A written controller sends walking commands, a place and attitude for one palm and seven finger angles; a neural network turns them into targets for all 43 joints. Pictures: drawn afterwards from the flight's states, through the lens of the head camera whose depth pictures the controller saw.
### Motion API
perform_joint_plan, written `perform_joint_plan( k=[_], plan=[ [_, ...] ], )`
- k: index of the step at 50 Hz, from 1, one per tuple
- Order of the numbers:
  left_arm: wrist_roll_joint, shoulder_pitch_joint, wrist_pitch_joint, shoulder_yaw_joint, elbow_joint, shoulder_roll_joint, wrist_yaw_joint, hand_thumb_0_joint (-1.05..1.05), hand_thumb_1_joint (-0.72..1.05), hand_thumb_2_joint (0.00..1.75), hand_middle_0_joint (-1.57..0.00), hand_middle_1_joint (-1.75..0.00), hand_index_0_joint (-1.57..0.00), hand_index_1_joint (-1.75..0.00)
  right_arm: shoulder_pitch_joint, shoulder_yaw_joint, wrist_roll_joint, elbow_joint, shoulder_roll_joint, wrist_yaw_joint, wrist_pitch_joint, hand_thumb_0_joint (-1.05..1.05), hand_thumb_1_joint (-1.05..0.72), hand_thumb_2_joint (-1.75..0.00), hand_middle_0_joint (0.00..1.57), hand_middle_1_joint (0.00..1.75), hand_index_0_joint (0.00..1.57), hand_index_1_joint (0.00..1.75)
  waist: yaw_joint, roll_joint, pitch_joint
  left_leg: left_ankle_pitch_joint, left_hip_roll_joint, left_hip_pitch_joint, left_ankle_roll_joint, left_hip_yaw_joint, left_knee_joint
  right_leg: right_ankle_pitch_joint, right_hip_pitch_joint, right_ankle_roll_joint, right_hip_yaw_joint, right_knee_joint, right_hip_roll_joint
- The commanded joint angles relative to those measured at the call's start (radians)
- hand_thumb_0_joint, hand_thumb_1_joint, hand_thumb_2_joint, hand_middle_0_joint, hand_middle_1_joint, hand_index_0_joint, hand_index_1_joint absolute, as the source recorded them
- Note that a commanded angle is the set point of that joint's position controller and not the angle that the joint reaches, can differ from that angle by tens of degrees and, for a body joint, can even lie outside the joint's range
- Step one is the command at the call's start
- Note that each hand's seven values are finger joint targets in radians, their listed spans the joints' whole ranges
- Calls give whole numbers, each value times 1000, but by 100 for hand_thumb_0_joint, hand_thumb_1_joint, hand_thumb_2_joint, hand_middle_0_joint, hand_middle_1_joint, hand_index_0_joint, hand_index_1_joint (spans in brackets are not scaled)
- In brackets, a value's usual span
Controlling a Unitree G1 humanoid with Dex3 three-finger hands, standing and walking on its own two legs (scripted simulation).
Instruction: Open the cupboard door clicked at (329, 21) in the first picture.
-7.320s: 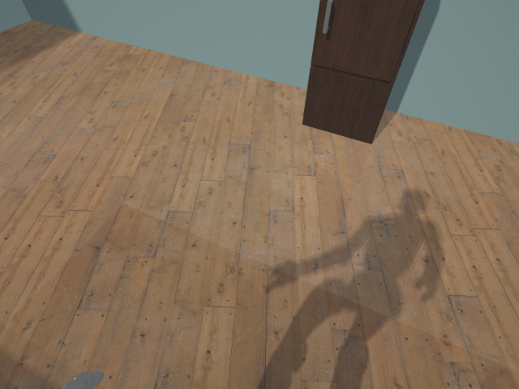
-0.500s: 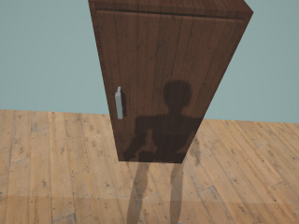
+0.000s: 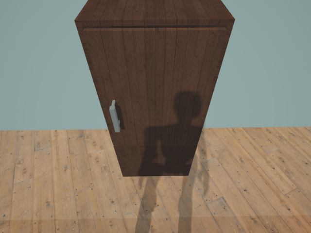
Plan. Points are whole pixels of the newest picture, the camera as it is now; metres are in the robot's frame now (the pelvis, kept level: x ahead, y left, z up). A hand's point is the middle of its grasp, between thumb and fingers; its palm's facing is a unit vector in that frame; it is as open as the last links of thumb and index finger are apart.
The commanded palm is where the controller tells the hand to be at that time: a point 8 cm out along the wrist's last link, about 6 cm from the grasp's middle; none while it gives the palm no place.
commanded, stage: come to a stop and stand still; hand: left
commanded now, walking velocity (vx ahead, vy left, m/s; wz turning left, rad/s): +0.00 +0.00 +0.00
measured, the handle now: (115, 116) +0.56 +0.19 -0.10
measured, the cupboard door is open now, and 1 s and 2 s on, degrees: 0 0 0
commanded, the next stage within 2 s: look again from close up in 0.20 s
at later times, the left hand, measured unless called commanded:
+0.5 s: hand out of the picture -0.01 +0.16 -0.18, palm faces +0.04 -0.98 -0.19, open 7.4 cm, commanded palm none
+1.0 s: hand out of the picture +0.09 +0.22 -0.14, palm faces +0.16 -0.96 -0.21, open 7.4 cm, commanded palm +0.11 +0.26 -0.08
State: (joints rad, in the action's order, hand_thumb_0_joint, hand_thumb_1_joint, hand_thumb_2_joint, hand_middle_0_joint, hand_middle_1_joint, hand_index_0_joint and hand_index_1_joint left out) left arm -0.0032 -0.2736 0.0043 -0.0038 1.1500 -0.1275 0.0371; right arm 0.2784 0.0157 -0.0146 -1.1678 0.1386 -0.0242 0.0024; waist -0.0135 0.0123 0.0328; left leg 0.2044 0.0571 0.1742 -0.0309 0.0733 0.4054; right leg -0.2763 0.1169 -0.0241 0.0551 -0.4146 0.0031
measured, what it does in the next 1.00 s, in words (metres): stands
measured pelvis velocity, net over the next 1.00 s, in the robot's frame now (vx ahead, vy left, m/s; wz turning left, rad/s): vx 0.01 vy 0.03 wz -0.02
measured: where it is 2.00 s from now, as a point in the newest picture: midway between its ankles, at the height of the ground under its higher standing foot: outside the picture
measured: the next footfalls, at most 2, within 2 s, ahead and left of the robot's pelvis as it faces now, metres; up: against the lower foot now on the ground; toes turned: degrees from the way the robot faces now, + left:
none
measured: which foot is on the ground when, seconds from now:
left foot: down 0.00-1.00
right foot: down 0.00-1.00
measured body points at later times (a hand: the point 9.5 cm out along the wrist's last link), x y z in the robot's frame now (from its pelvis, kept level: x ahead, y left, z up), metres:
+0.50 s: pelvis +0.00 +0.01 -0.01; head +0.01 +0.00 +0.44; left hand -0.01 +0.21 -0.17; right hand +0.01 -0.22 -0.17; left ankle +0.00 +0.13 -0.74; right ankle -0.03 -0.10 -0.74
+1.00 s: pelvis +0.01 +0.03 -0.01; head +0.03 +0.03 +0.44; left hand +0.08 +0.27 -0.12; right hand +0.04 -0.21 -0.15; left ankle +0.00 +0.13 -0.74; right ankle -0.03 -0.10 -0.74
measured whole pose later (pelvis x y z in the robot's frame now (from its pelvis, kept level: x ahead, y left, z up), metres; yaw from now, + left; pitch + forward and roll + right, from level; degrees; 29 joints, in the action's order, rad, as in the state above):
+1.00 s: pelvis +0.01 +0.03 -0.01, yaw -1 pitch +1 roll +0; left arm 0.07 -0.42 0.04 -0.03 0.57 -0.17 0.07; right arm 0.32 -0.01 0.01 -0.98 0.18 -0.04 -0.12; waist 0.01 -0.01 0.03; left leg 0.28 -0.01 0.23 0.03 0.08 0.50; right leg -0.32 0.20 0.00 0.03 -0.53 -0.04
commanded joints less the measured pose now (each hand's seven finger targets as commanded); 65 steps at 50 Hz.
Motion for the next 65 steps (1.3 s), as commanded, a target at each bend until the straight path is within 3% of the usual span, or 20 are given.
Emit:
perform_joint_plan(
  k=[1,14,15,16,18,24,28,45,46,47,48,49,50,51,53,55,56,59,62,65],
  plan=[
    [1,-65,-19,-14,-22,-100,1,0,90,90,-20,-30,-20,-30,51,5,4,17,64,-12,-9,0,-90,-90,20,30,20,30,6,-24,63,-96,54,-20,23,-55,-42,109,104,-6,-107,130,-119],
    [-2,-98,-22,-17,-22,-79,7,0,90,90,-20,-30,-20,-30,77,4,5,7,46,-19,-9,0,-90,-90,20,30,20,30,12,-45,53,-121,58,-26,21,-49,-27,184,85,-9,-98,120,-115],
    [-24,-188,-59,-18,0,-109,45,0,90,90,-20,-30,-20,-30,-46,3,9,89,81,-7,-33,0,-90,-90,20,30,20,30,61,-73,68,-51,42,108,-1,-8,237,784,69,59,-201,89,-196],
    [-21,-158,-70,-25,-50,-151,38,0,90,90,-20,-30,-20,-30,10,2,6,131,29,-1,-18,0,-90,-90,20,30,20,30,3,-81,1,165,7,157,27,-61,277,782,5,21,-205,63,-245],
    [-22,-94,-70,-19,-91,-130,27,0,90,90,-20,-30,-20,-30,65,3,8,132,21,4,-18,0,-90,-90,20,30,20,30,-25,-71,-61,139,-1,111,26,-39,233,512,30,-84,-157,45,-198],
    [-15,-94,-42,-13,-100,-87,17,0,90,90,-20,-30,-20,-30,78,-5,-2,132,70,-3,-36,0,-90,-90,20,30,20,30,8,78,42,-112,58,90,70,-116,36,108,108,-29,-88,-23,-78],
    [-12,-89,-32,-5,-103,-97,8,0,90,90,-20,-30,-20,-30,57,-8,1,146,95,-5,-33,0,-90,-90,20,30,20,30,13,-33,71,-29,44,93,72,-121,0,38,121,-20,-97,4,-80],
    [-11,-53,-27,-9,-99,-155,3,0,90,90,-20,-30,-20,-30,29,-9,2,101,134,-8,-43,0,-90,-90,20,30,20,30,23,-7,4,-185,47,18,78,-113,-12,167,64,-7,-86,-12,-102],
    [-20,-132,-42,-6,-71,-150,42,0,90,90,-20,-30,-20,-30,-48,-4,14,167,156,-1,-41,0,-90,-90,20,30,20,30,48,-83,38,-304,62,69,47,-86,194,530,100,11,-150,21,-155],
    [158,633,-250,-202,-1615,-432,42,0,88,89,-20,-32,-20,-32,-6,36,55,480,315,-33,-188,0,-90,-90,20,30,20,30,-75,118,-478,-434,-36,-196,54,-96,68,500,57,-16,-33,-98,-56],
    [80,121,-205,-149,-1344,-326,71,0,85,88,-20,-33,-20,-33,-73,7,39,437,219,-66,-282,0,-90,-90,20,30,20,30,28,263,-474,-594,30,-342,52,-115,40,229,137,-18,-11,-176,-12],
    [120,-141,-79,-26,-1169,-90,88,0,83,87,-21,-34,-21,-34,-79,18,53,428,174,-57,-304,0,-90,-90,20,30,20,30,0,230,-302,-533,5,-179,12,-111,29,38,219,1,36,-213,-12],
    [145,-71,-79,-17,-1106,-20,75,0,81,86,-21,-36,-21,-36,-54,29,57,408,184,-51,-301,0,-90,-90,20,30,20,30,-36,64,-118,-425,5,-49,18,-121,56,22,291,11,44,-186,-12],
    [151,14,-136,-67,-1117,-72,54,0,78,85,-21,-37,-21,-37,-73,51,44,462,223,-43,-305,0,-90,-90,20,30,20,30,-49,9,-21,-255,-15,58,30,-129,117,22,358,13,55,-161,-9],
    [165,-123,-275,-159,-959,-84,-15,0,74,83,-21,-40,-21,-40,-82,67,13,514,236,-33,-297,0,-90,-90,20,30,20,30,-18,-164,-62,-72,-43,249,31,-117,248,12,461,8,84,-233,2],
    [194,-274,-433,-183,-861,-46,-127,0,69,81,-22,-43,-22,-43,-123,77,9,576,223,-4,-298,0,-90,-90,20,30,20,30,55,-199,-152,-53,-54,388,17,-92,378,11,535,-3,79,-387,10],
    [214,-279,-521,-172,-876,-25,-190,0,67,80,-22,-45,-22,-45,-147,85,4,607,222,11,-301,0,-90,-90,20,30,20,30,72,-189,-192,-33,-60,457,14,-82,444,11,584,-6,66,-461,11],
    [264,-231,-712,-281,-865,-154,-377,0,60,77,-22,-50,-22,-50,-155,102,15,683,235,44,-300,0,-90,-90,20,30,20,30,97,-34,-289,9,-74,602,11,-68,609,3,670,-27,-5,-616,4],
    [327,-135,-641,-295,-1025,-190,-431,0,53,74,-23,-54,-23,-54,-186,95,35,805,247,29,-283,0,-90,-90,20,30,20,30,92,-1,-402,123,-84,660,32,-39,650,-125,672,-10,-52,-614,-2],
    [350,27,-582,-316,-1238,-244,-395,0,46,71,-23,-58,-23,-58,-150,84,40,834,244,-3,-263,0,-90,-90,20,30,20,30,45,7,-446,168,-67,684,54,-63,698,-209,689,5,-108,-579,4]
  ],
)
